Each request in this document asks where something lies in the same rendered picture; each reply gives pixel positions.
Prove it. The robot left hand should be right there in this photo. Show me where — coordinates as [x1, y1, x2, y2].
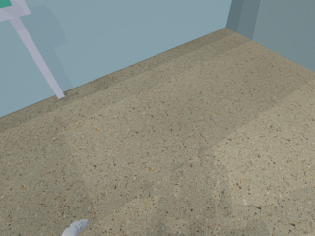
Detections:
[61, 219, 89, 236]

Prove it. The panel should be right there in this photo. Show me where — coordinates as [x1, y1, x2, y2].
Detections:
[0, 0, 65, 99]

